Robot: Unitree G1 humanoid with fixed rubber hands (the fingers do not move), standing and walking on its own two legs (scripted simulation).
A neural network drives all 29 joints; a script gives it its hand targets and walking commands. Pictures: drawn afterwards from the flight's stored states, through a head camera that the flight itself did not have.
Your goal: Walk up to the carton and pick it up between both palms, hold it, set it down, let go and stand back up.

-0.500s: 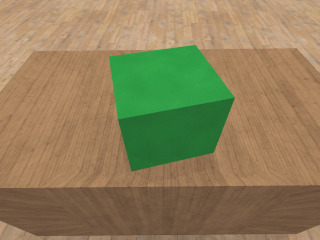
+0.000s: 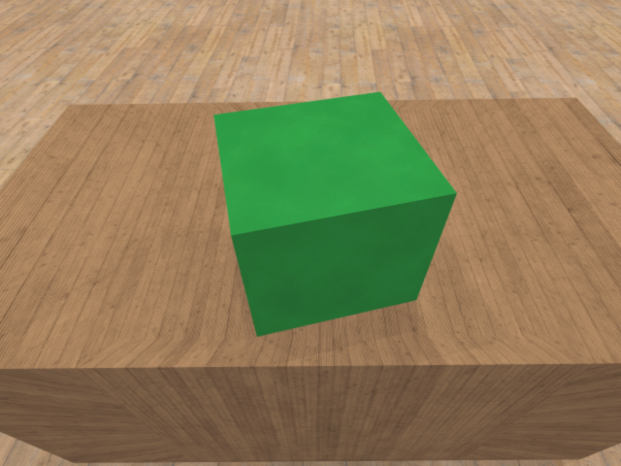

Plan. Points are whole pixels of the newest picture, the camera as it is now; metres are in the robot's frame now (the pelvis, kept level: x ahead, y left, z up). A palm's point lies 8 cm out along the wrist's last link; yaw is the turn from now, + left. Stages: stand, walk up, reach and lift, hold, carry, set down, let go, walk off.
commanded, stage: stand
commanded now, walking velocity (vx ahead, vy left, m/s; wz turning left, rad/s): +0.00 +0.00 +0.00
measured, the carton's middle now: (319, 211) +0.49 -0.01 +0.04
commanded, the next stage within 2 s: none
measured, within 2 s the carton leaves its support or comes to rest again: neither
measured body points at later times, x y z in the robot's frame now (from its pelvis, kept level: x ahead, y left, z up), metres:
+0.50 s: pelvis -0.01 +0.00 +0.00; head -0.01 +0.00 +0.45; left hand +0.00 +0.24 -0.15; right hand -0.03 -0.23 -0.16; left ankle -0.03 +0.13 -0.74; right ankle +0.01 -0.11 -0.74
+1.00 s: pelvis +0.00 +0.01 +0.00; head +0.00 +0.00 +0.45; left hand -0.01 +0.24 -0.15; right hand -0.02 -0.22 -0.16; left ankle -0.03 +0.13 -0.74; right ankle +0.01 -0.11 -0.74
